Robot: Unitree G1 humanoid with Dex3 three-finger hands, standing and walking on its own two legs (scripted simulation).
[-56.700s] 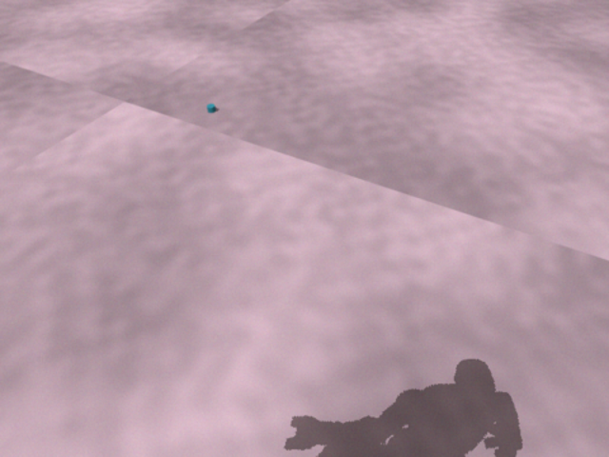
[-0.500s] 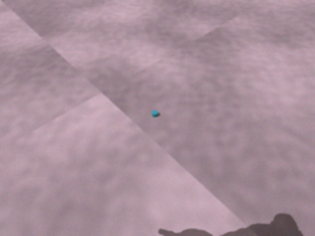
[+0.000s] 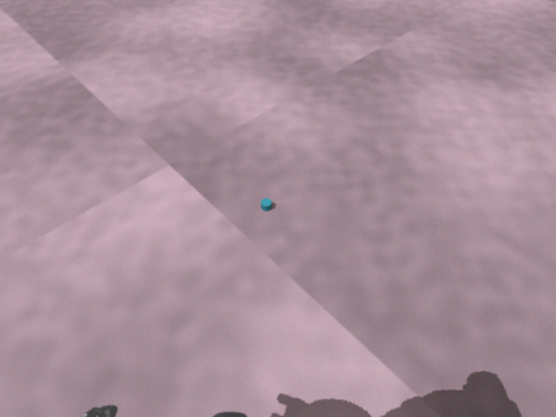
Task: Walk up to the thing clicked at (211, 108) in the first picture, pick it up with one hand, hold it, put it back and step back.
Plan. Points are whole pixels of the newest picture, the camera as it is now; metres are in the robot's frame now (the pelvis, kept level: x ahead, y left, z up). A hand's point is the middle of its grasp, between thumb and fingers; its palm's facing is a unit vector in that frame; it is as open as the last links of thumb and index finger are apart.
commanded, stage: step back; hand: left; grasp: from above
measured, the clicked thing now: (266, 204) +1.07 +0.13 -0.74
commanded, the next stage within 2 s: stand in 0.34 s
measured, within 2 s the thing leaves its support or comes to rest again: neither
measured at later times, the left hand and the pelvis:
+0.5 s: hand out of the picture +0.12 +0.26 -0.14, palm faces -0.02 -0.94 -0.34, open 7.4 cm; pelvis +0.02 +0.01 +0.02, yaw -2 degrees
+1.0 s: hand out of the picture +0.08 +0.26 -0.14, palm faces -0.06 -0.94 -0.34, open 7.4 cm; pelvis +0.00 +0.01 +0.02, yaw -2 degrees
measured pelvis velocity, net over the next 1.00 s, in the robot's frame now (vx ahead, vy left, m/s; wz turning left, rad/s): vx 0.00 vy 0.01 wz -0.03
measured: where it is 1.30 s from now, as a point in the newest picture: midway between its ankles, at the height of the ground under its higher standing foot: outside the picture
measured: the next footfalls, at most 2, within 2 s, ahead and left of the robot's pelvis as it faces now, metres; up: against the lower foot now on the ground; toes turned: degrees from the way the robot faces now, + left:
none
